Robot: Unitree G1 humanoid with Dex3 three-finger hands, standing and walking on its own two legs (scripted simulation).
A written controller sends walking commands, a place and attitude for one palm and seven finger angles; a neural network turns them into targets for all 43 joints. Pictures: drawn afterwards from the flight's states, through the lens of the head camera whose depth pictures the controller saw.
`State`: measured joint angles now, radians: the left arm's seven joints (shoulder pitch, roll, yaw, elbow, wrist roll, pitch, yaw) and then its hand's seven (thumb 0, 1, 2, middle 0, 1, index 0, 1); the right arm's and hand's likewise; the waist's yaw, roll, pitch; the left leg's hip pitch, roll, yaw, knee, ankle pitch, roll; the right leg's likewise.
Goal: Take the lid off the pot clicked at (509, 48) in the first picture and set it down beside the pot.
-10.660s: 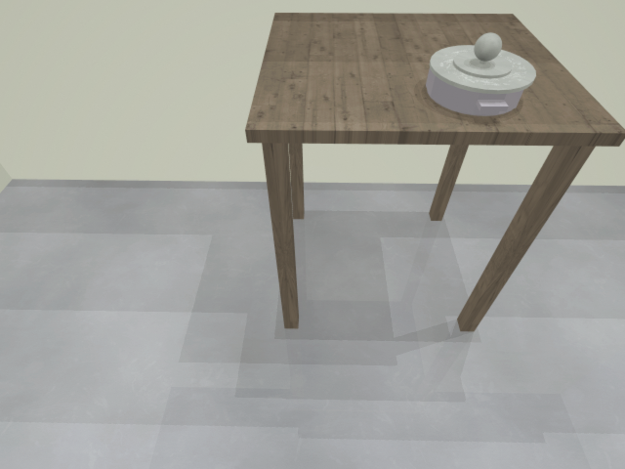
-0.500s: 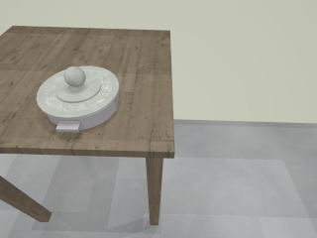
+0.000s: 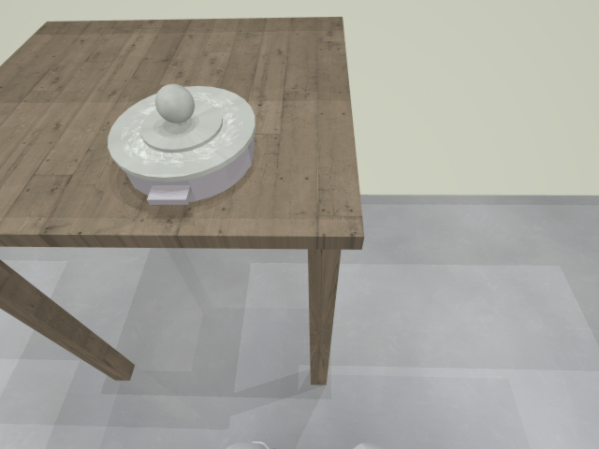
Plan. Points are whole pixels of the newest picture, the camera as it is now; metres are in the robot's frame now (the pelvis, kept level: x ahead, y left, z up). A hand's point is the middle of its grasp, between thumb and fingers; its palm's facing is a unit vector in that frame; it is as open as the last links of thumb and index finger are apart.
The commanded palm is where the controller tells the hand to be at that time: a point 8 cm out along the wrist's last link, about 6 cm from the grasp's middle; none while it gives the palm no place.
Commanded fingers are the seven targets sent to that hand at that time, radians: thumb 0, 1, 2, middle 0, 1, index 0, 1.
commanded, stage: shuffle to correct the standing spot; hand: left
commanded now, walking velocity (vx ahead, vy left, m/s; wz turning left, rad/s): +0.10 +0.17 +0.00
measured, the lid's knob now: (175, 103) +0.51 +0.21 +0.18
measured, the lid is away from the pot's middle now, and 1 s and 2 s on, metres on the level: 0.00 0.00 0.00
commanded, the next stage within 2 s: come to a stop and stand still in 0.34 s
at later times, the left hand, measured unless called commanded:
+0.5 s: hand out of the picture -0.06 +0.23 -0.14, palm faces +0.14 -0.96 -0.25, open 7.4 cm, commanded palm none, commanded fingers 0.00 0.90 0.90 -0.20 -0.30 -0.20 -0.30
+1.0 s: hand out of the picture +0.08 +0.23 -0.15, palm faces +0.04 -0.96 -0.27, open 7.4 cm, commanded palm none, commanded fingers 0.00 0.90 0.90 -0.20 -0.30 -0.20 -0.30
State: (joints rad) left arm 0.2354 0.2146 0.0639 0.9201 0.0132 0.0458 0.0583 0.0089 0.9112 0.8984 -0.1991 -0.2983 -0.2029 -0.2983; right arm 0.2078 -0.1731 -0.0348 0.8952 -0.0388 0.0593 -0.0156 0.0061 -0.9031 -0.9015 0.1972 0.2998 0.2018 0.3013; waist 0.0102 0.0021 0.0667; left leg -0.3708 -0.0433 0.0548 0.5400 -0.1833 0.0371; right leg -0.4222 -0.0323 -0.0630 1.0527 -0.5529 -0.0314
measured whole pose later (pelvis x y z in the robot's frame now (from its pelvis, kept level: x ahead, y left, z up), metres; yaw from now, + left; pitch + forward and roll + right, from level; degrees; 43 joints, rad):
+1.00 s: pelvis +0.01 +0.04 +0.00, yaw +2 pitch -1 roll +1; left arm 0.25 0.14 0.01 0.94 0.02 0.00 0.04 0.01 0.91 0.90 -0.20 -0.30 -0.21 -0.30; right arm 0.28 -0.23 -0.04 0.97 -0.02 0.03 -0.01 0.00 -0.92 -0.90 0.20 0.30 0.20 0.30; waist -0.04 0.07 0.00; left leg -0.26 0.04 0.05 0.61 -0.34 0.00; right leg -0.27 0.03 -0.07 0.61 -0.33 -0.07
